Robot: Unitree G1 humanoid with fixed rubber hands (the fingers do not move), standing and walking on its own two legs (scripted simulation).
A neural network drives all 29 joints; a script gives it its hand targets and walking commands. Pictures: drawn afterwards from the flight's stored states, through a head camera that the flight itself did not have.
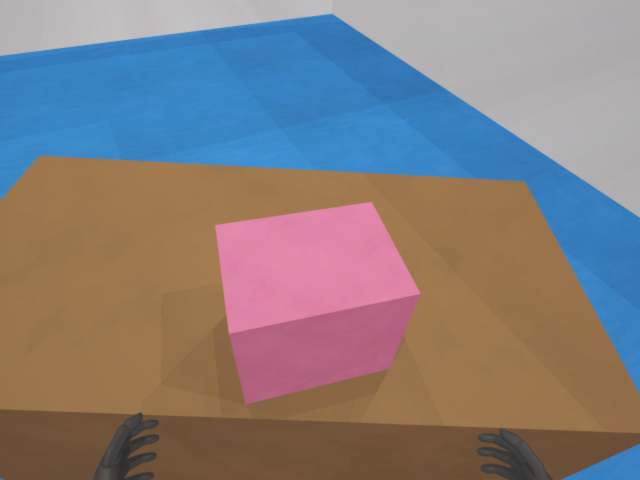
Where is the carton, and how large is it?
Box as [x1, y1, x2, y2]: [215, 202, 419, 403]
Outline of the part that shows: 371,202 215,225 228,330 246,403 389,368 419,296 419,292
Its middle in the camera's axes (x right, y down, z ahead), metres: -0.02 +0.10 +0.58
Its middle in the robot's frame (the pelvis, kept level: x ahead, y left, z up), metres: +0.38 +0.02 -0.02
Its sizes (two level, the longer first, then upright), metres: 0.230 0.171 0.208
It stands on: a pedestal, 0.66 m high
